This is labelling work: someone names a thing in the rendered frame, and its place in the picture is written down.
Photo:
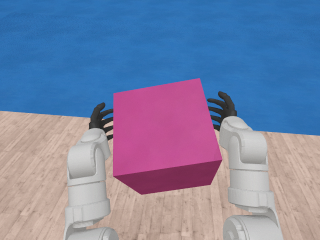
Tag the carton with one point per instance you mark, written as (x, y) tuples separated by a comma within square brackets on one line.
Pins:
[(164, 138)]

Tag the robot left upper arm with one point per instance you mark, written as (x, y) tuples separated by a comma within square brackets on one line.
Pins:
[(100, 233)]

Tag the robot left hand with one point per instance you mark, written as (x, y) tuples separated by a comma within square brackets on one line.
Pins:
[(97, 122)]

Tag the robot right hand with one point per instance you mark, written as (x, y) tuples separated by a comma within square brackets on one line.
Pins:
[(228, 109)]

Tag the robot left forearm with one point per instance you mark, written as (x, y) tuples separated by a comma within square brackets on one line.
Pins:
[(87, 198)]

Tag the robot right upper arm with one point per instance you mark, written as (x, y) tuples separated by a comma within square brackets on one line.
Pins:
[(250, 227)]

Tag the robot right forearm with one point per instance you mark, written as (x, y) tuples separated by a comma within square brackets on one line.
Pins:
[(247, 160)]

